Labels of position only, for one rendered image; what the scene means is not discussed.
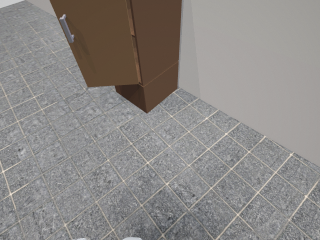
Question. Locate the cupboard door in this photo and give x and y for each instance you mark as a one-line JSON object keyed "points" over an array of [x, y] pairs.
{"points": [[102, 46]]}

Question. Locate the handle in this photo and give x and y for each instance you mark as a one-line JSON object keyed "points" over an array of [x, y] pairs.
{"points": [[66, 29]]}

